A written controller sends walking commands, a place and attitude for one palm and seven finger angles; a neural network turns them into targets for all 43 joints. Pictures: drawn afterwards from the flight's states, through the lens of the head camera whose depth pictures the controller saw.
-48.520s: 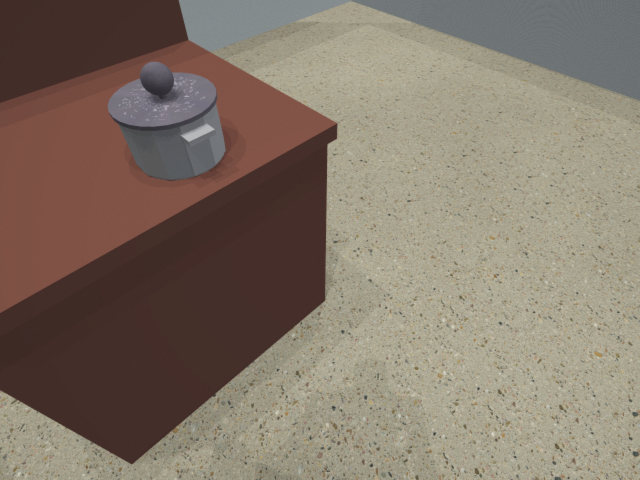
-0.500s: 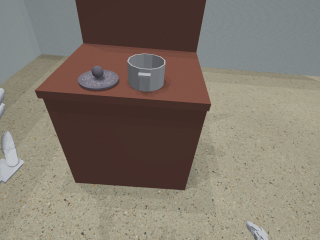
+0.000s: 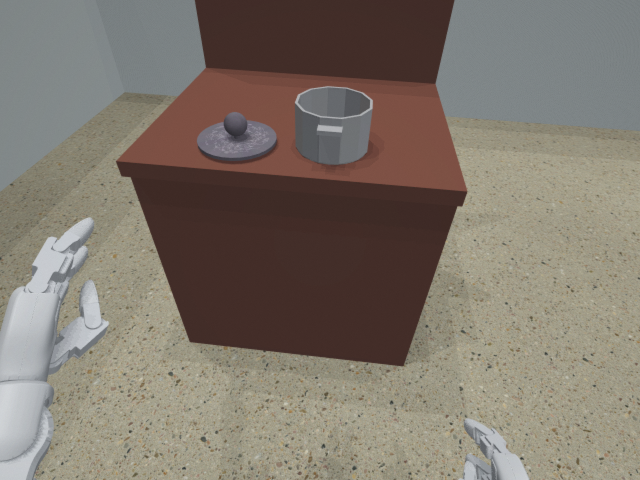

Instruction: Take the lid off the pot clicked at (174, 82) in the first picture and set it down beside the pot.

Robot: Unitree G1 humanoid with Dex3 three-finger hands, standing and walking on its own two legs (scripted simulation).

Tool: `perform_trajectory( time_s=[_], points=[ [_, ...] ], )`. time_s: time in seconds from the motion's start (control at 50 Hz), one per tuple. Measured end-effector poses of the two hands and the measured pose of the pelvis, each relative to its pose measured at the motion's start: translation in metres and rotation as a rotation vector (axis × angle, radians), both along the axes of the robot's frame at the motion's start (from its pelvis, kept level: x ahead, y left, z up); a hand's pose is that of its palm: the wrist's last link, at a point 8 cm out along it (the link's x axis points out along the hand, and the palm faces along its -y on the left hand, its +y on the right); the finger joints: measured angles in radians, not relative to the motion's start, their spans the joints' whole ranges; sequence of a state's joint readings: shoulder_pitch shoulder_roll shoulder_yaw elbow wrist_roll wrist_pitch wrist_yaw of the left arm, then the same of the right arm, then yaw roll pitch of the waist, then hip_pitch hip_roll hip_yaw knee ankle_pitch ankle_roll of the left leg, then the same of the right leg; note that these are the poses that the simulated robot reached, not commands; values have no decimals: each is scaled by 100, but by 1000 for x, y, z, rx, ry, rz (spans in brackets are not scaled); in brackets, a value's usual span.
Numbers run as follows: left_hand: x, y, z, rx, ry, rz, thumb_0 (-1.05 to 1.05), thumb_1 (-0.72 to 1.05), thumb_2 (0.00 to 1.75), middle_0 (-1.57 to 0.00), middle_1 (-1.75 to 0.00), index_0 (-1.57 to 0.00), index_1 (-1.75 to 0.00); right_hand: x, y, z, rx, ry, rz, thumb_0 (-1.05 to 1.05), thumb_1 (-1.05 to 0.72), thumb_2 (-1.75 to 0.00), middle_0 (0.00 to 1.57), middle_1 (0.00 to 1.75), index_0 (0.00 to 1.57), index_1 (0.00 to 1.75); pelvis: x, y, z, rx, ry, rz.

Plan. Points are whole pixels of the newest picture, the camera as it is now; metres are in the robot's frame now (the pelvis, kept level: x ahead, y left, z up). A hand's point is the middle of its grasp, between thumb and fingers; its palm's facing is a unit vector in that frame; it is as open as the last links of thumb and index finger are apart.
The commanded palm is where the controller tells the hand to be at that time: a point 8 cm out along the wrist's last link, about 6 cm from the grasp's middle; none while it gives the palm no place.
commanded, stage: stop stepping back and stand still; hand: left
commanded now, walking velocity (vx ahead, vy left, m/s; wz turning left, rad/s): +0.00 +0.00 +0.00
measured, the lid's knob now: (235, 124) +0.85 +0.24 +0.06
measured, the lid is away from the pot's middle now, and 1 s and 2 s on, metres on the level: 0.23 0.23 0.23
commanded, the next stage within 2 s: let the arm hang, fingers relaxed in 0.64 s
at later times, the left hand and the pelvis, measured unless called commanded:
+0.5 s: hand out of the picture -0.01 +0.20 -0.16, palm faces +0.03 -0.97 -0.25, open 7.3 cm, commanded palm none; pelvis +0.03 +0.00 +0.01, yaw +1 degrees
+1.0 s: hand out of the picture +0.05 +0.17 -0.16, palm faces +0.04 -0.98 -0.19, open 7.3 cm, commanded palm none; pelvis +0.03 +0.00 +0.02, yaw +0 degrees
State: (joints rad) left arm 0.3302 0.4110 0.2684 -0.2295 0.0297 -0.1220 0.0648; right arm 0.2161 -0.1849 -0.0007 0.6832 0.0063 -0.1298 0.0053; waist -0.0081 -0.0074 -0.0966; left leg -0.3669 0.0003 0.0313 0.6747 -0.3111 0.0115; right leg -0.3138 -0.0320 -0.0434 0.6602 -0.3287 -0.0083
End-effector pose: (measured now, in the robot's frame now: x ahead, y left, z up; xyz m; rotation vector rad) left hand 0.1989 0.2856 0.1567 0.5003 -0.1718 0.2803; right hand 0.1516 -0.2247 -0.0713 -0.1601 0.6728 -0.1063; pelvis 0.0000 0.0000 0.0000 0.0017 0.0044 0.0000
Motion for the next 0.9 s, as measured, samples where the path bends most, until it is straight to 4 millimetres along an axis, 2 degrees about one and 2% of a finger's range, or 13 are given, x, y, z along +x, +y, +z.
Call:
perform_trajectory(
  time_s=[0.04, 0.08, 0.14, 0.18, 0.2, 0.26, 0.32, 0.36, 0.42, 0.5, 0.6, 0.72, 0.9],
  points=[
    [7, 3, -75, -132, 297, 52, 0, 90, 90, -20, -30, -20, -30, -6, -3, -18, 14, 85, -19, 1, -90, -90, 20, 30, 20, 30, 5, 5, -3, -12, 4, 15],
    [-6, -4, -150, -251, 577, 95, 0, 91, 90, -20, -30, -20, -30, -20, -4, -31, 6, 168, -34, 1, -90, -90, 20, 30, 20, 30, 10, 8, -5, -17, -3, 23],
    [-53, -29, -241, -406, 937, 126, 1, 91, 90, -20, -30, -19, -30, -49, -7, -39, -28, 306, -65, 1, -90, -90, 20, 30, 20, 30, 15, 10, -6, -14, -16, 22],
    [-93, -50, -282, -486, 1153, 127, 1, 91, 90, -20, -30, -19, -30, -73, -8, -39, -54, 398, -90, 1, -91, -90, 20, 30, 20, 30, 17, 11, -4, -12, -11, 10],
    [-114, -59, -295, -519, 1243, 135, 1, 92, 90, -20, -30, -19, -30, -85, -9, -39, -65, 443, -103, 1, -91, -90, 20, 30, 20, 30, 17, 10, -3, -12, -6, 6],
    [-158, -51, -305, -533, 1392, 232, -1, 100, 90, -21, -30, -20, -30, -121, -13, -36, -86, 585, -126, 1, -91, -90, 20, 30, 20, 30, 17, 5, 3, -6, 13, 9],
    [-193, -45, -301, -512, 1501, 289, -1, 100, 90, -21, -30, -20, -30, -148, -17, -37, -81, 701, -152, 1, -91, -90, 20, 30, 20, 30, 19, 1, 7, -2, 26, 8],
    [-209, -43, -293, -494, 1549, 324, -1, 98, 90, -20, -30, -20, -30, -159, -18, -39, -64, 749, -170, 1, -91, -90, 20, 30, 20, 30, 21, -1, 10, -11, 25, 9],
    [-221, -40, -283, -472, 1578, 365, 0, 96, 90, -20, -30, -20, -30, -164, -15, -44, -32, 773, -181, 1, -91, -90, 20, 30, 20, 30, 24, -2, 13, -16, 19, 14],
    [-217, -43, -278, -459, 1567, 379, 1, 94, 90, -20, -30, -20, -30, -155, -6, -52, 12, 756, -176, 1, -91, -90, 20, 30, 20, 30, 27, -3, 15, -15, 4, 9],
    [-191, -57, -279, -470, 1510, 337, 1, 92, 90, -20, -30, -20, -30, -136, 8, -59, 52, 714, -156, 2, -92, -90, 20, 30, 20, 30, 27, -3, 16, -12, -6, 5],
    [-161, -70, -283, -481, 1451, 288, 2, 94, 90, -20, -30, -20, -30, -130, 3, -57, 47, 694, -173, 3, -95, -90, 20, 30, 20, 30, 29, -4, 17, -7, -13, -2],
    [-151, -68, -285, -490, 1440, 280, 1, 94, 90, -20, -30, -20, -30, -131, 2, -54, 40, 704, -185, 1, -92, -90, 20, 30, 20, 30, 32, -6, 18, -8, -13, -1]
  ],
)
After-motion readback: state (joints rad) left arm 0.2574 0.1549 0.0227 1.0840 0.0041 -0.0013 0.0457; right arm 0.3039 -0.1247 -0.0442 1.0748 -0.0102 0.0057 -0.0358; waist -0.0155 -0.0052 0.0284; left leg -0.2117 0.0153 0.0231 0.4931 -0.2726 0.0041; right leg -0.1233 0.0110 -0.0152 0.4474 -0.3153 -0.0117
